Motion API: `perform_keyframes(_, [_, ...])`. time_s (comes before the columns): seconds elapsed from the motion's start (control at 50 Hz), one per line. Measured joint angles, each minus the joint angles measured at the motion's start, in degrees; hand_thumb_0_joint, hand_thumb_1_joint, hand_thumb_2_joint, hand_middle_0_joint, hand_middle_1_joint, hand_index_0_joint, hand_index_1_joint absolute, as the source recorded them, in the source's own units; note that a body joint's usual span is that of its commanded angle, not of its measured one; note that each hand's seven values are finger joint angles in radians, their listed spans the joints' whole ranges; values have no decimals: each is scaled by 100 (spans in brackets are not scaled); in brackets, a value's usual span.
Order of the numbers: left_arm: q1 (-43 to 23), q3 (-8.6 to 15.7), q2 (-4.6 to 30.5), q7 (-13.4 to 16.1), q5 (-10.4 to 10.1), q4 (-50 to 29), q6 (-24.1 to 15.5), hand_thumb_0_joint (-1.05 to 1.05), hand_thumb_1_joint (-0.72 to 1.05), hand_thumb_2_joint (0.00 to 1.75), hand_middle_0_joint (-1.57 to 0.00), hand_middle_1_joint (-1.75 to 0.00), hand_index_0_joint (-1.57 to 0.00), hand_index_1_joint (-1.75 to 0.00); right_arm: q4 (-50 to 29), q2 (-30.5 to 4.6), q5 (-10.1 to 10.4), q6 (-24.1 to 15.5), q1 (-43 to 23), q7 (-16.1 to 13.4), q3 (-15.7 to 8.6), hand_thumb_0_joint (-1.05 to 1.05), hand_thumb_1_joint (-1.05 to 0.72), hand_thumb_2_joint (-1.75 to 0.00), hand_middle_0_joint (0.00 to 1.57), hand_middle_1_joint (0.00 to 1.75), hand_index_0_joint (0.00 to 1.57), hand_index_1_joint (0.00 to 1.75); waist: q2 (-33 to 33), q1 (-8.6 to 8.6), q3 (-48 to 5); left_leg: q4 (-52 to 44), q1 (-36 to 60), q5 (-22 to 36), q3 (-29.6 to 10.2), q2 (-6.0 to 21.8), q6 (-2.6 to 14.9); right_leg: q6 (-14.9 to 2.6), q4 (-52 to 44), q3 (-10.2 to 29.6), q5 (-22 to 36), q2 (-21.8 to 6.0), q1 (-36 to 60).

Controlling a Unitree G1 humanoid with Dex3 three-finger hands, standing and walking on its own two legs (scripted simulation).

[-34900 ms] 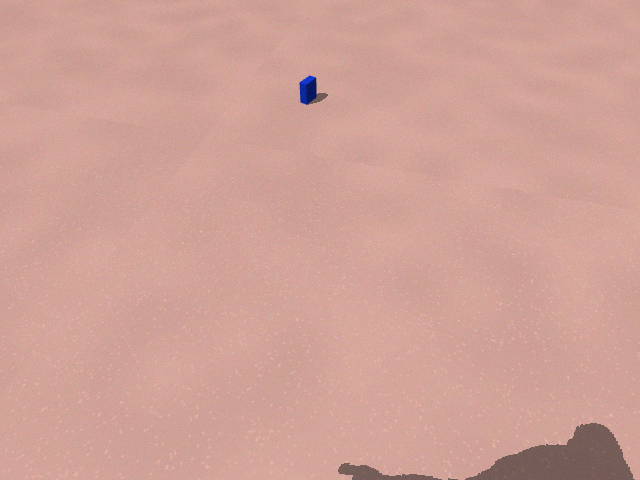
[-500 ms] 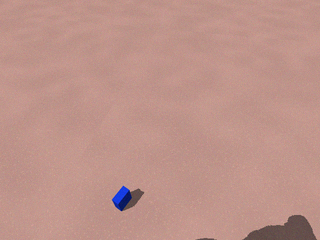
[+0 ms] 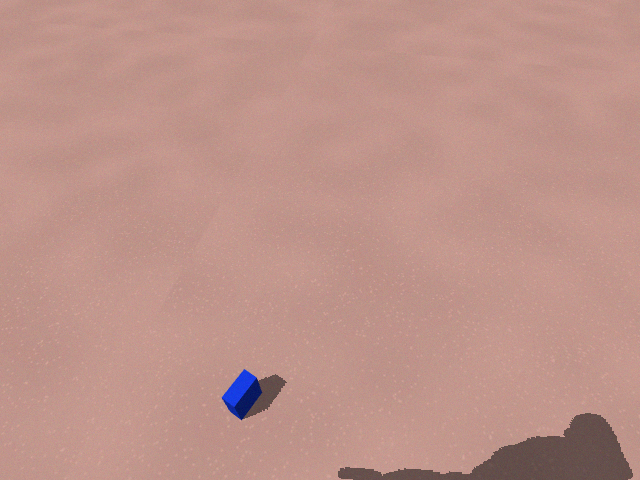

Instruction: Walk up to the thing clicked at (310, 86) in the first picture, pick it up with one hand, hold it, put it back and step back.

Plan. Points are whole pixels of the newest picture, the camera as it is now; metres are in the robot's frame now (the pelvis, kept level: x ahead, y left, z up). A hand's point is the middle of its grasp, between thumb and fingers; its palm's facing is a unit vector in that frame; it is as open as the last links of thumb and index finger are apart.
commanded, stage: stand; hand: left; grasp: from above
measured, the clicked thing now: (242, 394) +0.46 +0.26 -0.72
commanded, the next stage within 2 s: step back in 0.84 s
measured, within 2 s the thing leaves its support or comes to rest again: neither
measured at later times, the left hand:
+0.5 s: hand out of the picture +0.08 +0.25 -0.16, palm faces +0.01 -0.94 -0.34, open 7.3 cm
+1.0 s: hand out of the picture +0.07 +0.27 -0.16, palm faces +0.01 -0.93 -0.37, open 7.3 cm
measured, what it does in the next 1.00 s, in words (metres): stands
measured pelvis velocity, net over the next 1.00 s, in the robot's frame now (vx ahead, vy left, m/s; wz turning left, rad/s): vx -0.02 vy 0.00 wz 0.00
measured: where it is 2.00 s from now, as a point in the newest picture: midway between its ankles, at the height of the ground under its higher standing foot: outside the picture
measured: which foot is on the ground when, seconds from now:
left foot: down 0.00-1.00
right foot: down 0.00-1.00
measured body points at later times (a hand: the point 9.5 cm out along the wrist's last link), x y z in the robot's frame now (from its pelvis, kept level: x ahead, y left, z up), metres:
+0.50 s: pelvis +0.01 +0.00 +0.00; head +0.02 -0.01 +0.45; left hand +0.08 +0.30 -0.13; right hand +0.09 -0.30 -0.14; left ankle +0.01 +0.14 -0.75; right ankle +0.00 -0.13 -0.75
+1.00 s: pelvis -0.02 +0.00 -0.01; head +0.03 +0.00 +0.44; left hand +0.07 +0.31 -0.14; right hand +0.08 -0.31 -0.14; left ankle +0.01 +0.14 -0.75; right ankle +0.00 -0.13 -0.75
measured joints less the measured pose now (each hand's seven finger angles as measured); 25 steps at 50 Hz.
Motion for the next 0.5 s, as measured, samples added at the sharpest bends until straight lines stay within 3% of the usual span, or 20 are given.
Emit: perform_keyframes(0.5, [-85, -5, 41, -17, -18, -32, -6, 1, 91, 90, -20, -30, -21, -30, -22, -55, 13, -9, -117, 10, 7, 0, -91, -90, 20, 30, 21, 30, -24, -7, -25, -65, 84, -43, 14, 7, -8, -5, -54, 7, -46, 6, 74])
